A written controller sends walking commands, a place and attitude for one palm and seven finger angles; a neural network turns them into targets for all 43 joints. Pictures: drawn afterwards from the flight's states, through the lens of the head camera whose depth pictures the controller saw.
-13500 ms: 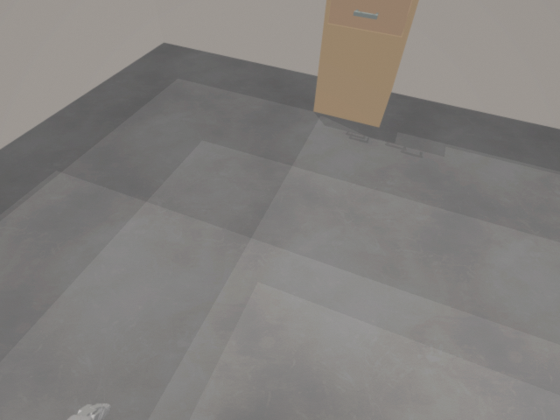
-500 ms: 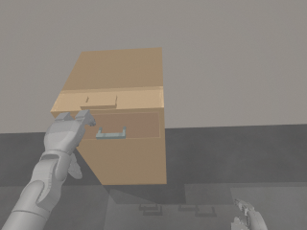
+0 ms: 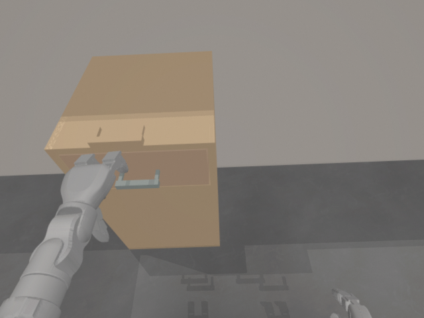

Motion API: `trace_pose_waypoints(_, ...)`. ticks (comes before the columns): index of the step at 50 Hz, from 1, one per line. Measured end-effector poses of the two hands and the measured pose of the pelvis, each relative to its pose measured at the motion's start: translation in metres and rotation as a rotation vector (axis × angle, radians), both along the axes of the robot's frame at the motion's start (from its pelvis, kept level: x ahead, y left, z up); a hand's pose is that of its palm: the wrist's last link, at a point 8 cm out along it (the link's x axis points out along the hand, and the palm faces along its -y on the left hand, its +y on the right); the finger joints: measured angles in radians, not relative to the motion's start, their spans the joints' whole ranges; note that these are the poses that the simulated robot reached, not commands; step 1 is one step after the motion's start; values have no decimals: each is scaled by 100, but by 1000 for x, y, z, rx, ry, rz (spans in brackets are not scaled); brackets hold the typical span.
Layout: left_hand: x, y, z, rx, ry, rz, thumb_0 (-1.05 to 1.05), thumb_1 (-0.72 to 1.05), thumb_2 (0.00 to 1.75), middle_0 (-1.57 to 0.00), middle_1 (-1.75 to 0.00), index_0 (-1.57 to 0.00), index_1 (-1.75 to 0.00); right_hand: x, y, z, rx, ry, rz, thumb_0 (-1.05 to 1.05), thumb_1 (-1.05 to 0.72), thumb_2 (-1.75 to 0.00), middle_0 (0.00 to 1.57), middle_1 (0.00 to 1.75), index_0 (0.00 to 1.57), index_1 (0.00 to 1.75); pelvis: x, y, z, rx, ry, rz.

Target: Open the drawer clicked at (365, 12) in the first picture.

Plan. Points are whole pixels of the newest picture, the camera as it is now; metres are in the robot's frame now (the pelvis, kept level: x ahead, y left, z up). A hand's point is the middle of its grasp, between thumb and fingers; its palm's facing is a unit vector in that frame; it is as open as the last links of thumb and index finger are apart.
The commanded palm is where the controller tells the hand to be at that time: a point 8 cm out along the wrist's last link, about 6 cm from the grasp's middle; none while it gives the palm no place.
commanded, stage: move the hooked fingers above the handle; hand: left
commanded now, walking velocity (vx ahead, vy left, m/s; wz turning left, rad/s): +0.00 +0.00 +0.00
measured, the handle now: (138, 179) +0.48 +0.25 -0.12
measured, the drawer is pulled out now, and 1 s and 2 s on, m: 0.00 0.00 0.00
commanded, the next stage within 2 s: lower the fingers behind the handle in 1.64 s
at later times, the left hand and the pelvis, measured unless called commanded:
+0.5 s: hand (113, 191) +0.37 +0.26 -0.02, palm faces -0.05 -0.06 -1.00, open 13.8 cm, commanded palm +0.36 +0.26 +0.04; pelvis +0.00 +0.01 -0.02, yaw -1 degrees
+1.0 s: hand (121, 186) +0.42 +0.27 -0.07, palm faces -0.07 -0.04 -1.00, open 13.8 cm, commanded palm +0.41 +0.26 -0.01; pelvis -0.02 +0.02 -0.05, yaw -2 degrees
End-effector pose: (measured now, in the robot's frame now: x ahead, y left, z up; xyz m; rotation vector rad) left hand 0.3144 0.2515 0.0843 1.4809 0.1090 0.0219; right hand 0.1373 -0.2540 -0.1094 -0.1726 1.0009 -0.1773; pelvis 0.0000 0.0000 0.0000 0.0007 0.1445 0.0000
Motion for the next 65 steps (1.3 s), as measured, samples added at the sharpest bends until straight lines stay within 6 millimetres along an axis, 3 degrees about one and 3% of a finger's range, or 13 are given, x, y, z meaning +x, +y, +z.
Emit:
trace_pose_waypoints(14,19,9,-27,13,10,14,0,-49,30,-32,-120,-31,-120,-30,-2,-13,-9,95,-66,1,-91,-90,21,30,20,30,5,7,-8,-7,55,-13)
trace_pose_waypoints(26,43,7,-49,27,-3,-16,0,-49,30,-32,-120,-32,-120,-51,3,-26,-23,146,-81,1,-91,-90,21,30,21,30,-3,13,-19,-19,109,-9)
trace_pose_waypoints(49,87,16,-97,49,17,-2,0,-49,30,-32,-120,-32,-120,-134,4,-48,-73,347,-167,1,-91,-90,21,30,21,30,-16,23,-45,-45,232,-28)
trace_pose_waypoints(56,93,13,-100,43,5,5,0,-48,30,-32,-120,-32,-121,-142,11,-51,-64,366,-176,1,-91,-90,21,30,21,30,-18,27,-48,-50,240,-31)
trace_pose_waypoints(65,92,10,-93,40,17,7,0,-49,30,-32,-120,-32,-121,-137,19,-47,-48,339,-173,0,-91,-90,21,30,21,30,-18,28,-42,-50,224,-33)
